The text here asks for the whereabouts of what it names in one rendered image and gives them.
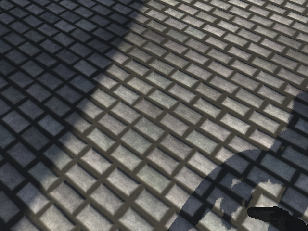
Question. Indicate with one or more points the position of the robot right hand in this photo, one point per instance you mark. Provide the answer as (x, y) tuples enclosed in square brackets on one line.
[(278, 217)]

